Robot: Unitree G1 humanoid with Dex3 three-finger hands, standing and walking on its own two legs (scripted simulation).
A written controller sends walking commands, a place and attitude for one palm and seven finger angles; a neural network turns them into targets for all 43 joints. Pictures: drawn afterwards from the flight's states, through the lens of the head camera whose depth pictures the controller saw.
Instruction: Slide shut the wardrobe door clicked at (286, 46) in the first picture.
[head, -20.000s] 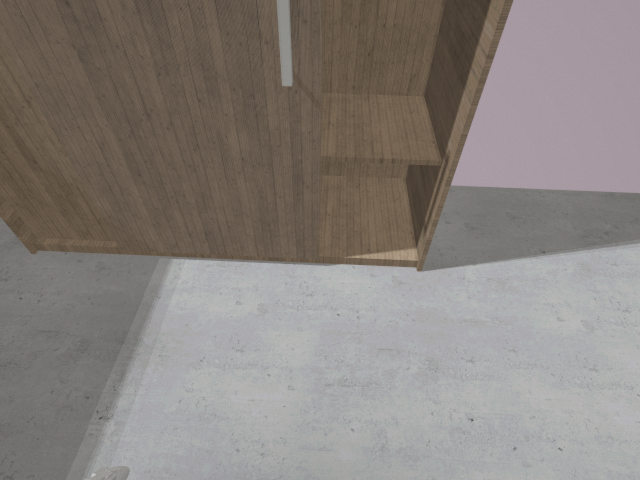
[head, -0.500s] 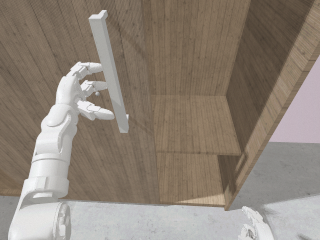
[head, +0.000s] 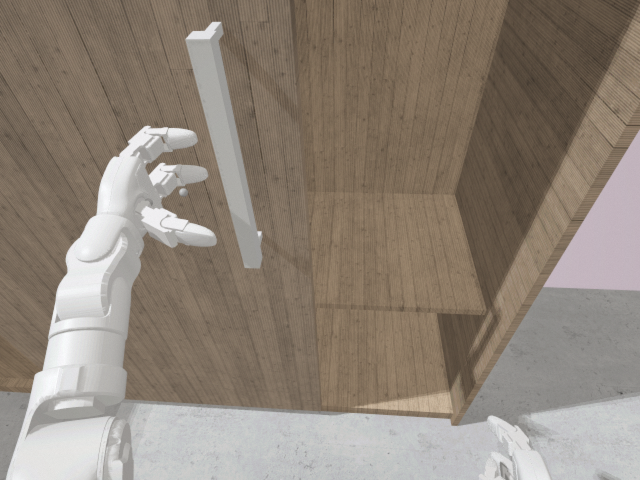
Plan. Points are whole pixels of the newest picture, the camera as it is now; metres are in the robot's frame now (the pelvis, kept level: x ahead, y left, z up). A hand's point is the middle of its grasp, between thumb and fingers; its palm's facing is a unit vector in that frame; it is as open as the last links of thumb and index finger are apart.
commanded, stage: move the hooked fingers beside the handle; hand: left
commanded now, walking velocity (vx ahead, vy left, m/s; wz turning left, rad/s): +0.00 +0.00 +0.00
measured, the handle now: (237, 166) +0.46 +0.13 +0.19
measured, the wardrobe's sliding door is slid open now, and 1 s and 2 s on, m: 0.40 0.40 0.40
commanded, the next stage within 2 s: feel for the door with the fingertips in 1.08 s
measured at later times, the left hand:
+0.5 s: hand (171, 193) +0.38 +0.19 +0.20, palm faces +0.01 -1.00 -0.03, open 13.9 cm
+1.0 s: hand (170, 191) +0.38 +0.20 +0.20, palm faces +0.02 -1.00 -0.03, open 13.9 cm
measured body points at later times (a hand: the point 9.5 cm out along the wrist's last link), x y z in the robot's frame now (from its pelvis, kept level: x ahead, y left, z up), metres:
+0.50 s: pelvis +0.00 +0.00 +0.00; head -0.02 -0.02 +0.45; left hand +0.37 +0.25 +0.21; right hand +0.16 -0.24 -0.09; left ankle -0.02 +0.11 -0.74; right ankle +0.01 -0.11 -0.74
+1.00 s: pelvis +0.00 +0.00 +0.00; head -0.01 -0.02 +0.45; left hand +0.38 +0.25 +0.20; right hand +0.15 -0.25 -0.10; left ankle -0.02 +0.11 -0.74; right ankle +0.01 -0.11 -0.74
